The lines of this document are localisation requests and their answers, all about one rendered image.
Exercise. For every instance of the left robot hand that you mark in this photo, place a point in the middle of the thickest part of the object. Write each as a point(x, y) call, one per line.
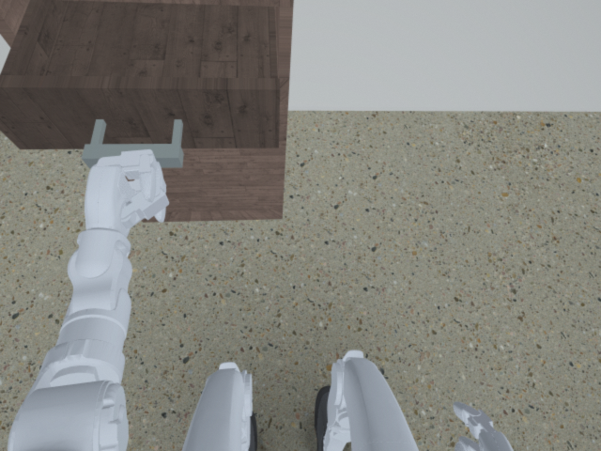
point(108, 191)

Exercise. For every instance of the cabinet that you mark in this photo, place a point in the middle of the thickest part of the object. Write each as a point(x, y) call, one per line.
point(216, 184)

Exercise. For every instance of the drawer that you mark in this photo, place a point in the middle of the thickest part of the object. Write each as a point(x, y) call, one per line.
point(140, 66)

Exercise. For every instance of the left robot upper arm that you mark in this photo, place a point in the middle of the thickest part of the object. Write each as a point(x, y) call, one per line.
point(89, 416)

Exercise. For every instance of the left robot thigh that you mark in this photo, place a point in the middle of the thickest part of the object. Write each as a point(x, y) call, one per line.
point(226, 400)

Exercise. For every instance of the right robot thigh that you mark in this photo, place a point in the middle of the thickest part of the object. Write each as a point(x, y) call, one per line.
point(375, 418)

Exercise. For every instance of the right robot hand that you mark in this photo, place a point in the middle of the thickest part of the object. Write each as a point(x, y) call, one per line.
point(481, 427)

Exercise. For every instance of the left robot forearm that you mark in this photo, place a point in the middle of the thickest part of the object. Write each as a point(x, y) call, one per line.
point(91, 339)

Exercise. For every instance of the handle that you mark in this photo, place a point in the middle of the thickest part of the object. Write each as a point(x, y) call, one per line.
point(168, 155)

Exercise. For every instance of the robot thigh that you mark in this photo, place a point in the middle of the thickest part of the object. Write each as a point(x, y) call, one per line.
point(226, 400)
point(375, 418)

